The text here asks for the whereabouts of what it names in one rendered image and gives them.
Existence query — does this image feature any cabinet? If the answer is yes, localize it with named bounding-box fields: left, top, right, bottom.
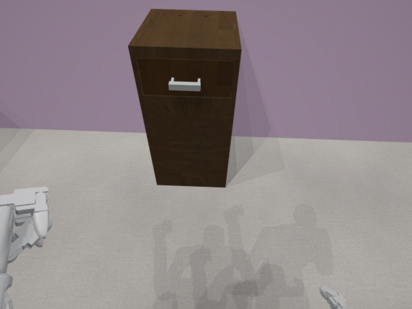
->
left=128, top=9, right=241, bottom=187

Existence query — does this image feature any left robot forearm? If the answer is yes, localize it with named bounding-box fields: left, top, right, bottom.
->
left=0, top=274, right=13, bottom=309

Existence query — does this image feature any handle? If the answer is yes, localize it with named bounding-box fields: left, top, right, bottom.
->
left=168, top=77, right=201, bottom=91

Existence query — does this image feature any drawer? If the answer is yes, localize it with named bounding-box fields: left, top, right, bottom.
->
left=137, top=57, right=234, bottom=97

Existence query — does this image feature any robot left hand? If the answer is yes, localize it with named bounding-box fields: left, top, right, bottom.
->
left=0, top=187, right=53, bottom=274

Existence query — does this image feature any robot right hand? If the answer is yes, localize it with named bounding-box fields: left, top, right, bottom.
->
left=319, top=286, right=352, bottom=309

